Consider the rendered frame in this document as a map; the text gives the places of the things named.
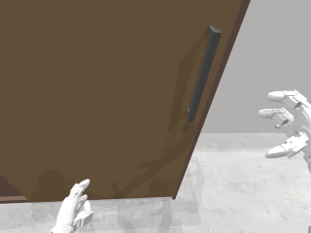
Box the left robot hand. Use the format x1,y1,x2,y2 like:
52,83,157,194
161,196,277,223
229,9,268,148
54,179,93,231

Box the handle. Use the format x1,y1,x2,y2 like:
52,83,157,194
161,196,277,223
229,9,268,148
187,25,222,123

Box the right robot hand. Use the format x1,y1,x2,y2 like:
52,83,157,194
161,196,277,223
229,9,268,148
257,90,311,158

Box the wardrobe door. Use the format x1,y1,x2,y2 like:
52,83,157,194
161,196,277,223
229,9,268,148
0,0,241,203
0,175,22,197

